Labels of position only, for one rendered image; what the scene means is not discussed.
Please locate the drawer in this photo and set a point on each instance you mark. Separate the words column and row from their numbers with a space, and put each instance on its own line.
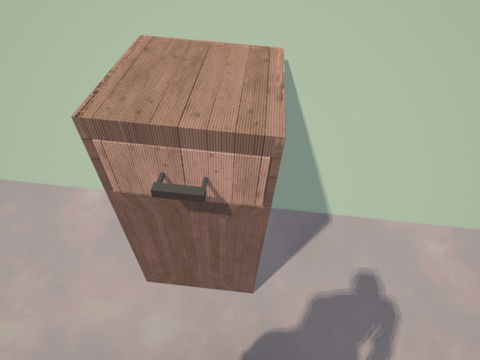
column 232, row 178

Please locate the cabinet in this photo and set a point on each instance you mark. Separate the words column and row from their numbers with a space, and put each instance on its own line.
column 192, row 94

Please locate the handle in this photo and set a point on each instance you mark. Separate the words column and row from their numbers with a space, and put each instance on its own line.
column 179, row 192

